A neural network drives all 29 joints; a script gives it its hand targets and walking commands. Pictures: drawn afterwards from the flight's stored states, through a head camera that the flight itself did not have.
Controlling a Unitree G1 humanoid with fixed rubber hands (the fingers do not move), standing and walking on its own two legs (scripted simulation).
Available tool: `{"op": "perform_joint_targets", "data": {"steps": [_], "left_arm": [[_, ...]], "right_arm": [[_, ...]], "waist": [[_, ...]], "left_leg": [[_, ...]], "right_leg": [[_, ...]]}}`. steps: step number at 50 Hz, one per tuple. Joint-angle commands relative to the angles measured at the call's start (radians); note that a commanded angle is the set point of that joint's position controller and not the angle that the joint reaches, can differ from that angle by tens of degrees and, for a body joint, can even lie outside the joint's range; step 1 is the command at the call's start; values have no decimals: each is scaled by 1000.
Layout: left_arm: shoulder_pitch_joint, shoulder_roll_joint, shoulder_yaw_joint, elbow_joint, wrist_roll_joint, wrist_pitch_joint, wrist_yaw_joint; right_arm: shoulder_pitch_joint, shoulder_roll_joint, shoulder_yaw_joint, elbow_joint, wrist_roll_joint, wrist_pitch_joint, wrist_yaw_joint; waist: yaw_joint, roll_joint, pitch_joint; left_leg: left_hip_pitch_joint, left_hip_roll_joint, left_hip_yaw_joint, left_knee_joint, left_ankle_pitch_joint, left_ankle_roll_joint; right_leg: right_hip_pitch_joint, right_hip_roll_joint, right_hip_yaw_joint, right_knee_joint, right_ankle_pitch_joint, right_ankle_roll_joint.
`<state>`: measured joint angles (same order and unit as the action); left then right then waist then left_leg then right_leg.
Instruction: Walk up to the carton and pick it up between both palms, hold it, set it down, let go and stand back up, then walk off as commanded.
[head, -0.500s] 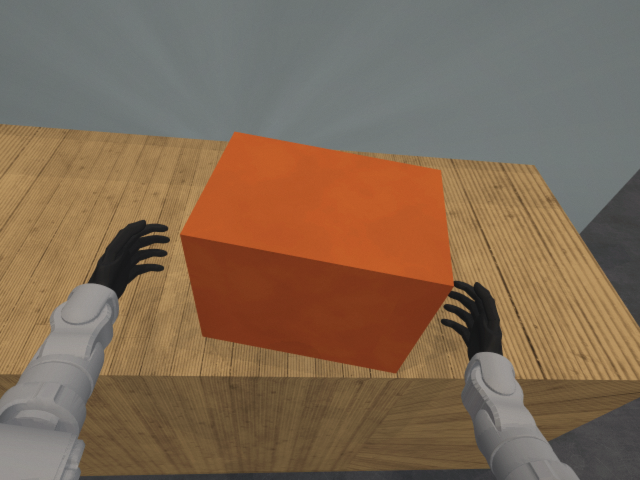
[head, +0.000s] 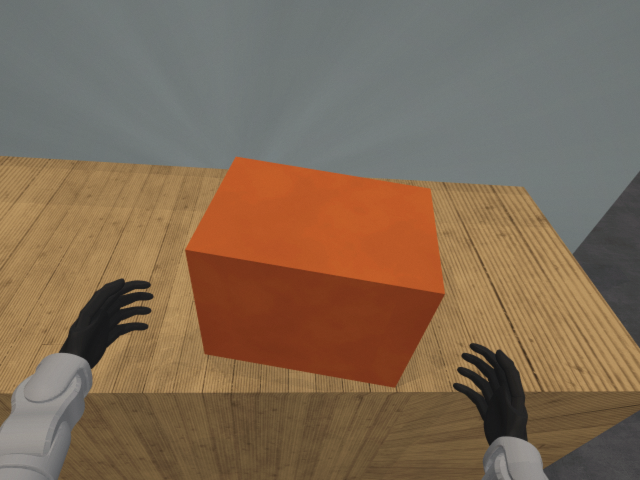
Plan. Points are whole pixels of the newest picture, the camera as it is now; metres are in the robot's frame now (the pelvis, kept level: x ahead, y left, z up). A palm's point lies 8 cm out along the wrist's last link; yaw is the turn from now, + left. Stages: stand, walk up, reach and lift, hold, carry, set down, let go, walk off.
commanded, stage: set down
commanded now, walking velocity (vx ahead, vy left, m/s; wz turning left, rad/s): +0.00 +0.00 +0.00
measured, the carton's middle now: (315, 272) +0.43 -0.02 +0.02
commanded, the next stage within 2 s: let go in 1.96 s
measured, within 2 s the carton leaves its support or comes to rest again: neither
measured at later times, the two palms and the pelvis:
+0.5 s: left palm (67, 412) +0.22 +0.27 +0.02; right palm (503, 460) +0.16 -0.22 +0.02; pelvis +0.00 +0.00 +0.00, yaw +0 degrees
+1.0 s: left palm (62, 422) +0.21 +0.27 +0.00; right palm (498, 445) +0.18 -0.22 +0.01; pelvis +0.02 +0.00 +0.00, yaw +0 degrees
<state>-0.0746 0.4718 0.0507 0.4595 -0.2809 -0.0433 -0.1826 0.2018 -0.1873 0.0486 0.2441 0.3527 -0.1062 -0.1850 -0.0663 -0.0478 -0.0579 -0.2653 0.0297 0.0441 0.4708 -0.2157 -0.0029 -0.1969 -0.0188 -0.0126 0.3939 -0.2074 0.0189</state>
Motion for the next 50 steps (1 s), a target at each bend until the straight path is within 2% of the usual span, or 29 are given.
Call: {"op": "perform_joint_targets", "data": {"steps": [1, 14, 22, 30, 43, 50], "left_arm": [[-43, 219, 84, -199, -44, -10, 5], [185, 207, 78, -367, -66, -32, 19], [300, 206, 80, -421, -56, -51, 26], [355, 177, 73, -412, -24, -66, 39], [421, 88, 59, -299, 27, -74, 21], [399, 64, 37, -247, 32, -87, 16]], "right_arm": [[-68, -54, -50, -330, -75, 12, -19], [95, -15, -62, -469, -109, 60, -16], [147, 1, -59, -484, -126, 58, -4], [160, -12, -70, -412, -138, 40, 21], [205, -63, -70, -233, -152, -14, 62], [189, -65, -70, -153, -172, -39, 76]], "waist": [[147, 113, -23], [155, 135, 43], [159, 142, 68], [157, 160, 55], [127, 149, 20], [118, 143, 14]], "left_leg": [[328, -14, -8, -108, 141, -34], [266, 8, -28, -135, 32, -39], [228, 11, -34, -138, 15, -38], [235, 9, -40, -120, 106, -49], [339, -1, -45, -76, 382, -82], [352, -7, -44, -70, 394, -81]], "right_leg": [[26, 54, 13, -118, -9, -58], [59, 40, 38, -115, -68, -71], [69, 32, 41, -111, -88, -73], [62, 44, 28, -104, -56, -78], [48, 71, 12, -122, 89, -77], [24, 75, 3, -130, 94, -78]]}}
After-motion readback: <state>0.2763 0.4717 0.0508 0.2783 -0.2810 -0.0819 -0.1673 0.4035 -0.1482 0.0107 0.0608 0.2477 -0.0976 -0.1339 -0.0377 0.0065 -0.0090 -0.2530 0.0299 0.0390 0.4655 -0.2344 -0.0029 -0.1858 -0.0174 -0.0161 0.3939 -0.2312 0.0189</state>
